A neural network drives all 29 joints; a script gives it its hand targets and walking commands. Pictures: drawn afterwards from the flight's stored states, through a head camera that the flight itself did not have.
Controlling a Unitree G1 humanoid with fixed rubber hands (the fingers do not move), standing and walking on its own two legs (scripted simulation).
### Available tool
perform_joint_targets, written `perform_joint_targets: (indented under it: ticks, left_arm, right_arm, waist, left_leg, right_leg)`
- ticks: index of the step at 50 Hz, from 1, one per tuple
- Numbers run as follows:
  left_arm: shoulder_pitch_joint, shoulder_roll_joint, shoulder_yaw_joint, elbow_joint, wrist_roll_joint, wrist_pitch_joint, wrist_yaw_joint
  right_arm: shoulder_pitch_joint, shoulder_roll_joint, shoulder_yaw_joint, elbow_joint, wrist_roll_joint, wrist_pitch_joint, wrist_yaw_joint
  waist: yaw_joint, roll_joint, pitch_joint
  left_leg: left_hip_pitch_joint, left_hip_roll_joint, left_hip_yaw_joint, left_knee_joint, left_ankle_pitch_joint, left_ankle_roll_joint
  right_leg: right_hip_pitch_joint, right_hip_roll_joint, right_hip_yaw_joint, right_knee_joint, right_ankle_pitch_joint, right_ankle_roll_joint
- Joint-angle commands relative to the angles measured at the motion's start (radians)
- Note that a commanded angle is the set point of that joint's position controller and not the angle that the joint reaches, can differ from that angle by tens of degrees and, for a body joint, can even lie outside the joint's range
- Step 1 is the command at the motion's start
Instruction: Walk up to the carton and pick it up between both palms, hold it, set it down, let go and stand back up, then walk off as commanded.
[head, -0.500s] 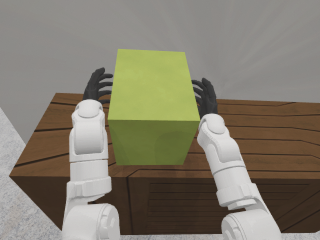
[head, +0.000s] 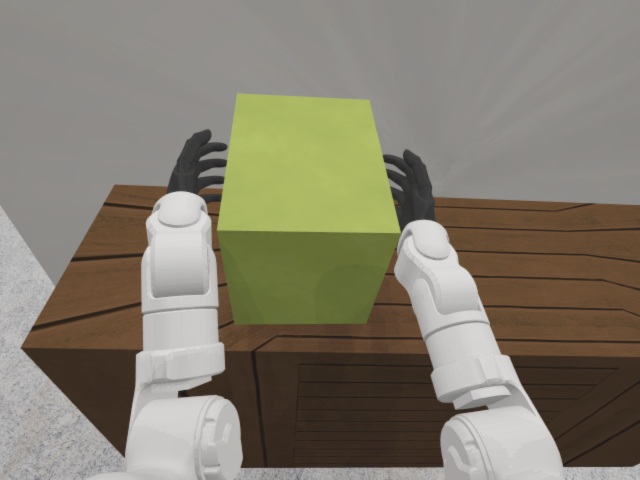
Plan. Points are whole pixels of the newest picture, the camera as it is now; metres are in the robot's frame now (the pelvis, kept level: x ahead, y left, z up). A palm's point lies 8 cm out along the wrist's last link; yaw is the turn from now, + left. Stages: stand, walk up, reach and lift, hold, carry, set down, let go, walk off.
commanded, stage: hold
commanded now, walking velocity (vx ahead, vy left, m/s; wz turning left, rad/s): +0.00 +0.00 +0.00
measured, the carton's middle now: (302, 210) +0.41 +0.01 +0.14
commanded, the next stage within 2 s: none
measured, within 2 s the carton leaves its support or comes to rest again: neither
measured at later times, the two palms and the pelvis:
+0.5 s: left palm (182, 203) +0.37 +0.15 +0.19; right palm (410, 222) +0.35 -0.12 +0.17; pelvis +0.01 +0.01 +0.00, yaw +0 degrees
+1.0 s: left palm (185, 200) +0.37 +0.14 +0.19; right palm (414, 220) +0.35 -0.12 +0.17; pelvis +0.00 +0.00 +0.00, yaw +0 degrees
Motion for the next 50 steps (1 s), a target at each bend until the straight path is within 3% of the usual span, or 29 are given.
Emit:
perform_joint_targets:
  ticks: [1,3,6,7,8,10,11,12,14,17,20,23,24,25,26,29,30,31,32,35,36,37,40,41,42,44,46,48,50]
  left_arm:
    - [-0.519,-0.47,-0.408,-0.077,-0.157,-0.053,-0.136]
    - [-0.532,-0.436,-0.391,-0.065,-0.159,-0.056,-0.138]
    - [-0.544,-0.471,-0.423,-0.145,-0.191,-0.071,-0.136]
    - [-0.505,-0.433,-0.421,-0.081,-0.184,-0.061,-0.135]
    - [-0.513,-0.449,-0.428,-0.109,-0.182,-0.062,-0.135]
    - [-0.479,-0.447,-0.411,-0.123,-0.161,-0.056,-0.138]
    - [-0.47,-0.457,-0.411,-0.11,-0.158,-0.047,-0.142]
    - [-0.469,-0.431,-0.384,-0.087,-0.152,-0.044,-0.147]
    - [-0.483,-0.466,-0.439,-0.16,-0.181,-0.047,-0.143]
    - [-0.503,-0.455,-0.434,-0.158,-0.161,-0.048,-0.138]
    - [-0.491,-0.484,-0.455,-0.159,-0.181,-0.046,-0.139]
    - [-0.452,-0.467,-0.463,-0.15,-0.177,-0.036,-0.134]
    - [-0.454,-0.449,-0.434,-0.117,-0.174,-0.04,-0.138]
    - [-0.46,-0.478,-0.466,-0.164,-0.188,-0.038,-0.137]
    - [-0.512,-0.469,-0.464,-0.173,-0.197,-0.048,-0.132]
    - [-0.459,-0.471,-0.462,-0.171,-0.183,-0.037,-0.134]
    - [-0.445,-0.476,-0.456,-0.172,-0.174,-0.035,-0.129]
    - [-0.459,-0.483,-0.481,-0.186,-0.189,-0.033,-0.129]
    - [-0.445,-0.459,-0.447,-0.135,-0.166,-0.028,-0.132]
    - [-0.459,-0.447,-0.411,-0.116,-0.151,-0.029,-0.145]
    - [-0.459,-0.445,-0.386,-0.089,-0.133,-0.02,-0.144]
    - [-0.477,-0.472,-0.427,-0.156,-0.165,-0.033,-0.138]
    - [-0.546,-0.48,-0.477,-0.164,-0.21,-0.058,-0.127]
    - [-0.533,-0.473,-0.459,-0.135,-0.186,-0.056,-0.125]
    - [-0.492,-0.457,-0.44,-0.103,-0.183,-0.049,-0.126]
    - [-0.487,-0.449,-0.398,-0.061,-0.154,-0.038,-0.137]
    - [-0.542,-0.483,-0.433,-0.109,-0.178,-0.056,-0.129]
    - [-0.538,-0.453,-0.4,-0.084,-0.178,-0.052,-0.131]
    - [-0.538,-0.456,-0.403,-0.097,-0.166,-0.053,-0.132]
  right_arm:
    - [-0.769,0.467,0.381,-0.298,0.064,-0.086,0.106]
    - [-0.747,0.444,0.366,-0.251,0.053,-0.08,0.106]
    - [-0.755,0.488,0.4,-0.325,0.082,-0.087,0.1]
    - [-0.784,0.462,0.404,-0.354,0.07,-0.087,0.092]
    - [-0.735,0.462,0.392,-0.299,0.071,-0.077,0.093]
    - [-0.717,0.466,0.411,-0.306,0.081,-0.077,0.091]
    - [-0.7,0.435,0.391,-0.278,0.075,-0.067,0.092]
    - [-0.709,0.431,0.392,-0.299,0.064,-0.072,0.093]
    - [-0.762,0.457,0.442,-0.422,0.099,-0.091,0.09]
    - [-0.683,0.441,0.401,-0.305,0.084,-0.068,0.095]
    - [-0.751,0.451,0.413,-0.383,0.086,-0.087,0.096]
    - [-0.715,0.421,0.409,-0.378,0.086,-0.083,0.098]
    - [-0.694,0.416,0.388,-0.334,0.067,-0.069,0.095]
    - [-0.701,0.427,0.401,-0.359,0.079,-0.082,0.096]
    - [-0.734,0.434,0.409,-0.372,0.09,-0.083,0.1]
    - [-0.718,0.424,0.405,-0.367,0.09,-0.082,0.099]
    - [-0.696,0.42,0.417,-0.36,0.098,-0.077,0.102]
    - [-0.695,0.427,0.403,-0.35,0.091,-0.075,0.101]
    - [-0.714,0.416,0.402,-0.334,0.08,-0.072,0.104]
    - [-0.684,0.413,0.365,-0.312,0.053,-0.072,0.106]
    - [-0.723,0.418,0.385,-0.288,0.069,-0.07,0.112]
    - [-0.745,0.442,0.393,-0.354,0.076,-0.081,0.108]
    - [-0.807,0.462,0.415,-0.408,0.08,-0.104,0.106]
    - [-0.746,0.441,0.382,-0.312,0.072,-0.084,0.106]
    - [-0.735,0.435,0.382,-0.342,0.054,-0.083,0.106]
    - [-0.735,0.419,0.36,-0.286,0.051,-0.074,0.112]
    - [-0.748,0.448,0.365,-0.303,0.056,-0.087,0.115]
    - [-0.773,0.466,0.372,-0.29,0.052,-0.084,0.112]
    - [-0.754,0.443,0.36,-0.288,0.048,-0.085,0.117]
  waist:
    - [-0.019,0.087,-0.442]
    - [-0.018,0.079,-0.399]
    - [-0.02,0.085,-0.493]
    - [-0.017,0.074,-0.457]
    - [-0.025,0.083,-0.428]
    - [-0.007,0.087,-0.414]
    - [-0.02,0.092,-0.381]
    - [-0.015,0.071,-0.387]
    - [-0.014,0.074,-0.461]
    - [-0.029,0.113,-0.371]
    - [-0.029,0.086,-0.428]
    - [-0.02,0.118,-0.422]
    - [-0.022,0.096,-0.374]
    - [-0.031,0.095,-0.423]
    - [-0.021,0.119,-0.419]
    - [-0.032,0.11,-0.422]
    - [-0.016,0.124,-0.41]
    - [-0.033,0.128,-0.42]
    - [-0.013,0.103,-0.393]
    - [-0.03,0.087,-0.35]
    - [-0.002,0.075,-0.319]
    - [-0.016,0.083,-0.41]
    - [-0.019,0.101,-0.496]
    - [-0.024,0.121,-0.42]
    - [-0.023,0.086,-0.405]
    - [-0.01,0.079,-0.359]
    - [-0.018,0.107,-0.411]
    - [-0.009,0.057,-0.41]
    - [-0.013,0.091,-0.435]
  left_leg:
    - [-0.001,-0.066,0.081,-0.027,0.244,0.018]
    - [-0.027,-0.062,0.08,-0.04,0.176,0.02]
    - [0.012,-0.073,0.083,-0.016,0.244,0.018]
    - [-0.014,-0.078,0.075,-0.016,0.218,0.02]
    - [-0.012,-0.067,0.069,-0.021,0.234,0.015]
    - [0.0,-0.07,0.083,-0.016,0.26,0.011]
    - [0.013,-0.064,0.076,-0.022,0.265,0.009]
    - [0.004,-0.065,0.084,-0.031,0.223,0.022]
    - [0.046,-0.066,0.076,0.0,0.338,0.007]
    - [0.036,-0.065,0.073,-0.009,0.295,-0.006]
    - [0.033,-0.061,0.078,-0.011,0.295,0.0]
    - [0.039,-0.053,0.066,-0.002,0.327,-0.011]
    - [0.032,-0.057,0.081,-0.026,0.243,-0.005]
    - [0.039,-0.047,0.074,-0.009,0.316,-0.007]
    - [0.011,-0.052,0.069,-0.015,0.295,-0.011]
    - [0.052,-0.051,0.065,0.0,0.359,-0.013]
    - [0.049,-0.05,0.062,-0.003,0.357,-0.013]
    - [0.045,-0.051,0.064,-0.003,0.349,-0.019]
    - [0.028,-0.054,0.074,-0.019,0.265,0.0]
    - [-0.018,-0.057,0.079,-0.044,0.2,0.008]
    - [-0.006,-0.055,0.082,-0.043,0.197,0.015]
    - [0.015,-0.049,0.071,-0.029,0.289,0.005]
    - [0.025,-0.063,0.072,0.0,0.304,0.005]
    - [0.004,-0.058,0.07,-0.02,0.24,0.001]
    - [0.001,-0.054,0.068,-0.026,0.23,0.01]
    - [-0.022,-0.054,0.076,-0.054,0.139,0.026]
    - [-0.034,-0.056,0.078,-0.044,0.184,0.011]
    - [-0.025,-0.062,0.094,-0.047,0.178,0.026]
    - [-0.028,-0.061,0.088,-0.051,0.187,0.026]
  right_leg:
    - [0.199,0.054,-0.029,-0.005,0.168,0.045]
    - [0.187,0.051,-0.031,-0.008,0.118,0.047]
    - [0.219,0.047,-0.02,0.005,0.22,0.053]
    - [0.208,0.046,-0.024,-0.003,0.23,0.062]
    - [0.183,0.052,-0.028,-0.001,0.187,0.06]
    - [0.207,0.054,-0.019,-0.001,0.206,0.055]
    - [0.181,0.057,-0.026,-0.013,0.174,0.048]
    - [0.186,0.053,-0.027,-0.022,0.155,0.051]
    - [0.203,0.062,-0.035,-0.001,0.234,0.051]
    - [0.164,0.061,-0.031,-0.008,0.171,0.043]
    - [0.181,0.063,-0.039,-0.006,0.168,0.046]
    - [0.176,0.077,-0.04,-0.005,0.162,0.033]
    - [0.162,0.068,-0.04,-0.019,0.111,0.04]
    - [0.17,0.072,-0.043,-0.005,0.158,0.035]
    - [0.169,0.067,-0.039,-0.001,0.124,0.037]
    - [0.172,0.07,-0.042,-0.007,0.186,0.036]
    - [0.173,0.072,-0.035,-0.004,0.169,0.034]
    - [0.178,0.071,-0.041,-0.003,0.172,0.032]
    - [0.169,0.068,-0.033,-0.017,0.132,0.036]
    - [0.177,0.057,-0.045,-0.015,0.113,0.039]
    - [0.16,0.056,-0.034,-0.013,0.087,0.041]
    - [0.197,0.067,-0.04,-0.007,0.141,0.033]
    - [0.177,0.062,-0.036,-0.002,0.177,0.039]
    - [0.164,0.066,-0.034,-0.011,0.113,0.03]
    - [0.17,0.063,-0.036,-0.014,0.124,0.036]
    - [0.138,0.051,-0.03,-0.027,0.049,0.038]
    - [0.169,0.057,-0.037,-0.005,0.064,0.034]
    - [0.182,0.053,-0.031,-0.012,0.107,0.043]
    - [0.182,0.053,-0.036,-0.011,0.099,0.038]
